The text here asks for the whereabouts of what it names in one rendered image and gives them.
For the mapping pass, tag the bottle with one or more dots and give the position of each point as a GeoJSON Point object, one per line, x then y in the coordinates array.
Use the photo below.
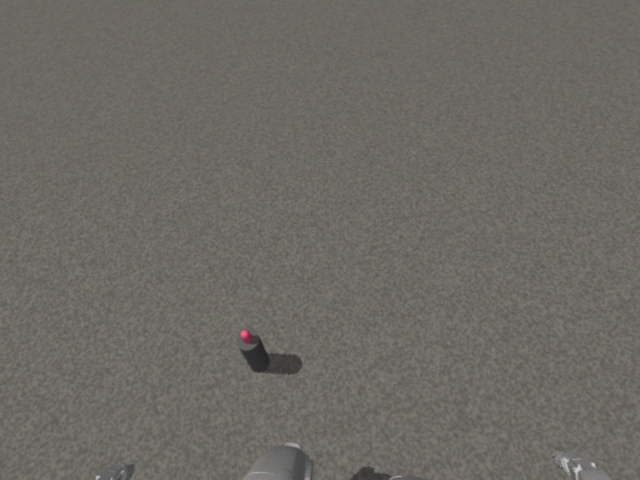
{"type": "Point", "coordinates": [253, 350]}

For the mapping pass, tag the right robot hand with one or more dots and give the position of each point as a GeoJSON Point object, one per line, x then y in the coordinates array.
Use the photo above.
{"type": "Point", "coordinates": [578, 467]}

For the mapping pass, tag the left robot hand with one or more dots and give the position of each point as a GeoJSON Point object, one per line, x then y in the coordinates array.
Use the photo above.
{"type": "Point", "coordinates": [120, 472]}

